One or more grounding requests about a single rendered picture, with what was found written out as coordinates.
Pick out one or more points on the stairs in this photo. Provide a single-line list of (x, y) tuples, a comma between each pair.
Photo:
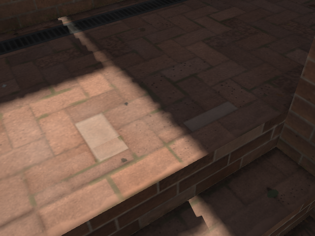
[(248, 187)]

